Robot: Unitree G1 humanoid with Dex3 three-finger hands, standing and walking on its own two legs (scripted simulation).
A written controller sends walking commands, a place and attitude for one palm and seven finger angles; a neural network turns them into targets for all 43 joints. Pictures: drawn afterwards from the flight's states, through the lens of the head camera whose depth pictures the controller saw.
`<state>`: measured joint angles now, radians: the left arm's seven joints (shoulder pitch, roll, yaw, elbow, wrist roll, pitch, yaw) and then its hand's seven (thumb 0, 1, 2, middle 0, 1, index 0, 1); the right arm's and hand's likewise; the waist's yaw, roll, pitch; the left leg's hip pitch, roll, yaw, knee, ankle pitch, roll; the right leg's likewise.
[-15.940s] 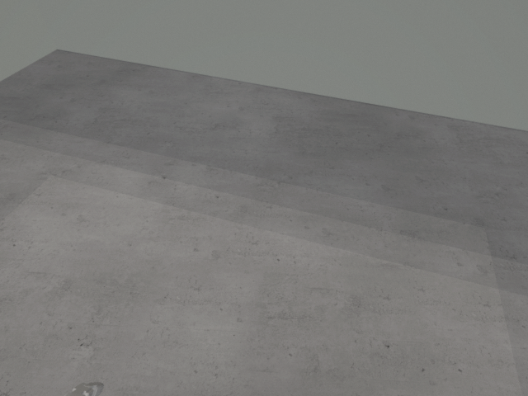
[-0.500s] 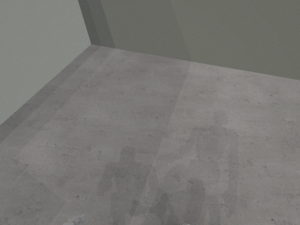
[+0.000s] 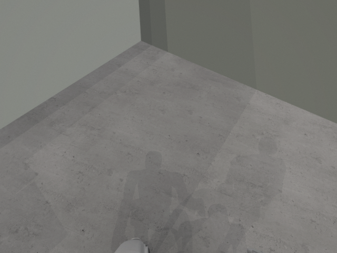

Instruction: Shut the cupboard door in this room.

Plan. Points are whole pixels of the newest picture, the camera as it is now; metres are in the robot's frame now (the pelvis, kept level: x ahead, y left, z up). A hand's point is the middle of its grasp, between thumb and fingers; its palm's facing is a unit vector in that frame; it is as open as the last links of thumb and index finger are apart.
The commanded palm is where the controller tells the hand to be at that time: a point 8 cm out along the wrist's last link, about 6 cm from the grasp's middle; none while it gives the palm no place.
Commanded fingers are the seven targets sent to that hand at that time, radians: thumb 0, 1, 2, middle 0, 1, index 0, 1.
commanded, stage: walk to a spot facing it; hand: left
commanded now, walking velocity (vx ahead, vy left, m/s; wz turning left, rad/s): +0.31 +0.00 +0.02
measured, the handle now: out of the picture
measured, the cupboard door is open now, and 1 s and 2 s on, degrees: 80 80 80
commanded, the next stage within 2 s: none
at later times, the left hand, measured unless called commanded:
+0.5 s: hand (116, 200) +0.26 +0.18 -0.14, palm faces +0.15 -0.96 -0.25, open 7.4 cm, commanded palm none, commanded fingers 0.00 0.90 0.90 -0.20 -0.30 -0.20 -0.30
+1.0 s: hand out of the picture +0.06 +0.21 -0.18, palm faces +0.51 -0.82 -0.27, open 7.4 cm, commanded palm none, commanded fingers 0.00 0.90 0.90 -0.20 -0.30 -0.20 -0.30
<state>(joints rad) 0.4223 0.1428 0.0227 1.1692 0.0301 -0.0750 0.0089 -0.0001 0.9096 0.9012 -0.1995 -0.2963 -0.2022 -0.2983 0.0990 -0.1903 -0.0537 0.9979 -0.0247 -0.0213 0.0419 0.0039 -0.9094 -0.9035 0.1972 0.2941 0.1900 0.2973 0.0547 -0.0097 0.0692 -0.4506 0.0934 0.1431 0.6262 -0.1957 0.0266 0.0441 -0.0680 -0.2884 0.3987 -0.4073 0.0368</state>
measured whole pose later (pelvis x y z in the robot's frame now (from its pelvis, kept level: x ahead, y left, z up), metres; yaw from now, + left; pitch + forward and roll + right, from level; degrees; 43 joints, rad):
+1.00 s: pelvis +0.16 +0.00 +0.00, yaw +29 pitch +0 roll +0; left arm 0.24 0.29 0.07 0.96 0.02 0.06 0.01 0.00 0.90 0.90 -0.20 -0.30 -0.20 -0.30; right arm 0.08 -0.25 -0.06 0.89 -0.01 0.02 0.03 0.00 -0.91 -0.90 0.20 0.29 0.19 0.30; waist 0.04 -0.06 0.11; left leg -0.31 0.03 0.10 0.64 -0.34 0.03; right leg -0.38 -0.18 -0.22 0.91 -0.54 0.07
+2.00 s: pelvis +0.14 +0.03 +0.00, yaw +66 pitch +0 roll -1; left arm 0.33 0.31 0.08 1.05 0.03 0.04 -0.02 0.01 0.90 0.90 -0.20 -0.30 -0.20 -0.30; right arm 0.12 -0.24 -0.05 0.90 -0.02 -0.03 0.03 0.00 -0.91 -0.90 0.20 0.29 0.19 0.30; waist 0.04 -0.05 0.05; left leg -0.22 0.03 0.11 0.58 -0.37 0.04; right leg -0.37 -0.17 -0.14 1.03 -0.48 0.08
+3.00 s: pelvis +0.21 +0.44 +0.01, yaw +81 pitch -2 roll -2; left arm 0.34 0.18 0.04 1.14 0.03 -0.02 -0.01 0.01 0.91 0.90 -0.20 -0.30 -0.20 -0.30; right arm 0.18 -0.15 -0.06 1.00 -0.02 -0.08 0.00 -0.01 -0.92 -0.90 0.20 0.29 0.20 0.30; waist 0.03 -0.03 0.06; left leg -0.25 0.04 0.17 0.52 -0.25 0.07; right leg -0.40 -0.12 -0.10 1.13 -0.38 0.01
